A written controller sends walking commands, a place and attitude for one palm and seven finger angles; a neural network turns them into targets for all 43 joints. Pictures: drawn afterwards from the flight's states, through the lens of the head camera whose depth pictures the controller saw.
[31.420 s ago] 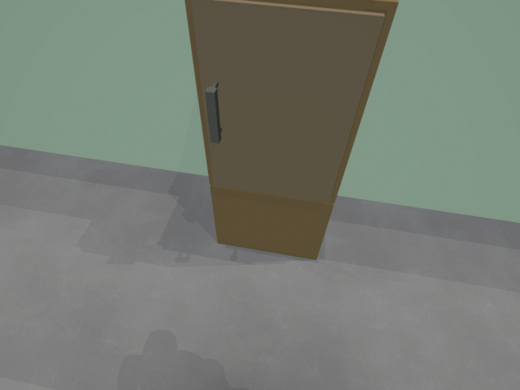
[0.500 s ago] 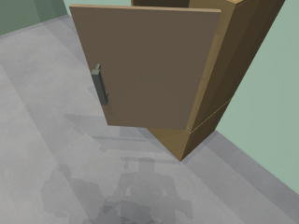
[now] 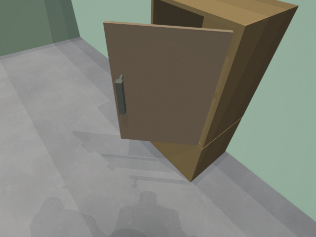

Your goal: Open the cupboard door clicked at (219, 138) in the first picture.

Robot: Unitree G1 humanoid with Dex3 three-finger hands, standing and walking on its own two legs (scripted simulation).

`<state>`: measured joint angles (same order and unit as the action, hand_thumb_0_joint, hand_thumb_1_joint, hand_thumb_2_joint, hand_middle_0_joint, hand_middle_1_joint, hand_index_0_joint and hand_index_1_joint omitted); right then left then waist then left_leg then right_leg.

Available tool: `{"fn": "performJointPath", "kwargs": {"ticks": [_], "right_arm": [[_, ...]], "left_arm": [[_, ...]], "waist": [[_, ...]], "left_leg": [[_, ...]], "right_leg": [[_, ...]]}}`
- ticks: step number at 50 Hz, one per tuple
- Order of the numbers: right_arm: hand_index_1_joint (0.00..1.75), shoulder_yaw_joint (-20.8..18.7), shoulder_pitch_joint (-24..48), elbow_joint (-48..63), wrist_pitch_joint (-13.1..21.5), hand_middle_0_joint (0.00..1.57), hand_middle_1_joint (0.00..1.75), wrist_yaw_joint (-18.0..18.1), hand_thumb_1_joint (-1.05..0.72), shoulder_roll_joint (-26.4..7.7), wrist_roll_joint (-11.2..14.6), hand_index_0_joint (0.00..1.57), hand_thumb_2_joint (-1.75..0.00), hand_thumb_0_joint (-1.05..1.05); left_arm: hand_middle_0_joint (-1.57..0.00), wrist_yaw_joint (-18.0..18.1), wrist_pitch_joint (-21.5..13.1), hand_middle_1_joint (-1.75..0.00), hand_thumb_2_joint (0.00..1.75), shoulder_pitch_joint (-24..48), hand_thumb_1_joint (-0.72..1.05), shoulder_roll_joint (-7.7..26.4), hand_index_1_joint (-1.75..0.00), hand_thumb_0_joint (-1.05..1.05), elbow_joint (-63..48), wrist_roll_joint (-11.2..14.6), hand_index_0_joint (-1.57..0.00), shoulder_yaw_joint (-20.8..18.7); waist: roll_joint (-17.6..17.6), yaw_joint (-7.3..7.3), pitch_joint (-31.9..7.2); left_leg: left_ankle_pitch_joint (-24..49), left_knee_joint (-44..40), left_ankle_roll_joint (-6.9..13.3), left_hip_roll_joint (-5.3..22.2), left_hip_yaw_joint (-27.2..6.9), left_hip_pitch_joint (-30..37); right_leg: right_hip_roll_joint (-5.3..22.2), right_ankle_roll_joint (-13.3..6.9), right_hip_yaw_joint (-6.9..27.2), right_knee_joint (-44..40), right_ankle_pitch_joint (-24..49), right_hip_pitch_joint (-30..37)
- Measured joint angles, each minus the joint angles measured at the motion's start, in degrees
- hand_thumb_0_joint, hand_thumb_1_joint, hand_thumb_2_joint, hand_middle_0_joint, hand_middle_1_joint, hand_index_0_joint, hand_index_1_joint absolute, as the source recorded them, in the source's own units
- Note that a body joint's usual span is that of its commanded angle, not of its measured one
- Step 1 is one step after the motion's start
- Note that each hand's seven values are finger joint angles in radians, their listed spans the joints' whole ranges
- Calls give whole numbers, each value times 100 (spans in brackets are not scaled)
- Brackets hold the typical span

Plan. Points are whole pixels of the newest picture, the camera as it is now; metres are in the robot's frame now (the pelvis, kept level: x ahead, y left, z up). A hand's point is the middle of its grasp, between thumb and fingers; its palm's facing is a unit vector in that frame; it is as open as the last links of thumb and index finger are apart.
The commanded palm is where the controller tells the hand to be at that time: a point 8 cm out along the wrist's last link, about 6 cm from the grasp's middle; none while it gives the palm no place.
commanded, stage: come to a stop and stand still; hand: left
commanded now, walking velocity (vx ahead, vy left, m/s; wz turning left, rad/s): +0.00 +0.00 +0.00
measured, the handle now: (122, 94) +0.64 +0.18 -0.02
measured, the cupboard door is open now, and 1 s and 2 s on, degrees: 45 45 45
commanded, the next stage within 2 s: look again from close up in 1.02 s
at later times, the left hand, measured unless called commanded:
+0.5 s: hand out of the picture -0.04 +0.18 -0.18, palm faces +0.07 -0.99 -0.16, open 7.4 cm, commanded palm none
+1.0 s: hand out of the picture -0.04 +0.21 -0.17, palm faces +0.03 -0.99 -0.16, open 7.3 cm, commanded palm none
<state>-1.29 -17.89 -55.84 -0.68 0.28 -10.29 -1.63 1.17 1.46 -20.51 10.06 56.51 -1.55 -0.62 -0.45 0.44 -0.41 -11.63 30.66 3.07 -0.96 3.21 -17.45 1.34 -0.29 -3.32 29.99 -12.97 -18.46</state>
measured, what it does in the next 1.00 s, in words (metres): steps on the spot: right foot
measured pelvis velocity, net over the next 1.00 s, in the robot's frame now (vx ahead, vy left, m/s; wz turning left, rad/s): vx -0.06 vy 0.04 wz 0.00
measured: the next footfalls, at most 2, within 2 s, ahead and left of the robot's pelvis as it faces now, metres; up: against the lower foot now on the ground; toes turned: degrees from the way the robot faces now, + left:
right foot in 0.92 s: +0.01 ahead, -0.11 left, +0.00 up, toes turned +2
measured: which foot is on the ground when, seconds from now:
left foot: down 0.00-1.00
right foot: down 0.00-0.74, up 0.76-0.90, down 0.92-1.00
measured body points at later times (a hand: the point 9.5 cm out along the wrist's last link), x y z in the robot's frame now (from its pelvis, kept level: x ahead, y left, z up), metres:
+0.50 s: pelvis -0.03 +0.01 -0.01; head -0.04 +0.02 +0.44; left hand -0.04 +0.23 -0.17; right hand -0.01 -0.21 -0.16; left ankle +0.06 +0.08 -0.73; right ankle +0.07 -0.12 -0.73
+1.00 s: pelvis -0.06 +0.04 +0.00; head -0.06 +0.05 +0.45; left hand -0.04 +0.26 -0.16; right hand -0.06 -0.18 -0.15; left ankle -0.04 +0.10 -0.73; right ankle -0.03 -0.11 -0.73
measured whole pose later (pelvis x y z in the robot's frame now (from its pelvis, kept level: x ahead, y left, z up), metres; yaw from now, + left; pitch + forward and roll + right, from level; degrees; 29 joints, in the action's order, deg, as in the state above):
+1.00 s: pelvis -0.06 +0.04 +0.00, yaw +0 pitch -1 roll +0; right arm -0.4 -17.9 -61.8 1.2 1.5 -6.9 -0.9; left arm 1.5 -0.2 -16.8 9.5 59.5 -1.3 -0.7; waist -1.9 0.5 1.0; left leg -12.9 27.0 4.9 -3.6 3.7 -13.1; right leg 0.9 1.7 2.9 26.7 -11.6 -14.0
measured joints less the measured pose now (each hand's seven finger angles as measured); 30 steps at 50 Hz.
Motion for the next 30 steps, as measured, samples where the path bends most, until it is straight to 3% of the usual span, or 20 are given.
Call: {"fn": "performJointPath", "kwargs": {"ticks": [17, 25, 28, 30], "right_arm": [[30, 38, -134, -452, 14, 20, 30, 20, -90, 229, 13, 20, -90, 1], [30, -21, 156, -484, -83, 20, 30, 14, -90, 236, 30, 20, -90, 1], [30, -71, 299, -447, -173, 20, 30, 17, -91, 163, 25, 21, -90, 1], [30, -123, 372, -350, -226, 20, 30, 1, -92, 108, 34, 21, -90, 1]], "left_arm": [[-20, -9, -53, -30, 89, 71, 91, -122, -30, 0, 199, 14, -19, -8], [-20, -12, -41, -30, 89, -16, 91, -208, -30, 0, 124, -51, -19, -86], [-20, 11, -39, -30, 89, -200, 91, -255, -30, 0, 145, -70, -19, -88], [-20, 26, -15, -30, 89, -328, 91, -288, -30, 0, 177, -62, -19, -89]], "waist": [[-61, 60, 92], [-19, -100, 205], [26, -173, 187], [33, -165, 109]], "left_leg": [[-38, -53, 34, -86, -22, -127], [207, 129, 157, -155, 26, -171], [-197, 364, 97, -198, -6, -235], [-705, 753, -69, -246, -86, -442]], "right_leg": [[-63, 9, 216, -79, -107, -99], [-58, -20, 359, 467, -453, -269], [-79, -5, 435, 488, -320, -247], [-69, -7, 431, 362, -252, -271]]}}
